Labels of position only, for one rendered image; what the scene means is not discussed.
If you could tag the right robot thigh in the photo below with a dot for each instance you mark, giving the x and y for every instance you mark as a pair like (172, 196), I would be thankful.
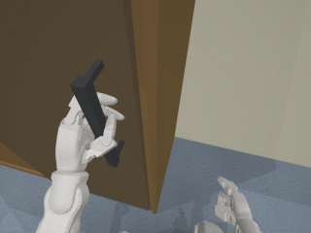
(207, 227)

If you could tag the robot right forearm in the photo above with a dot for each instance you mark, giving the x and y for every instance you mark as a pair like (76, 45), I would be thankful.
(246, 225)

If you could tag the wardrobe door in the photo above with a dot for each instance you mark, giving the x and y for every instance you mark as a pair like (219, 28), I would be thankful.
(8, 156)
(44, 46)

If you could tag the robot left forearm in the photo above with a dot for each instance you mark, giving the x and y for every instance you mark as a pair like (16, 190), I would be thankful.
(64, 202)

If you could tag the left robot hand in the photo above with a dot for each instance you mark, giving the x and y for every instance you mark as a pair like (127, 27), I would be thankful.
(74, 133)

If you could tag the handle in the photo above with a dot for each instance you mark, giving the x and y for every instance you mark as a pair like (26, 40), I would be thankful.
(87, 98)

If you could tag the right robot hand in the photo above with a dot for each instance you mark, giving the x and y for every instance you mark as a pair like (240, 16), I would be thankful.
(233, 208)

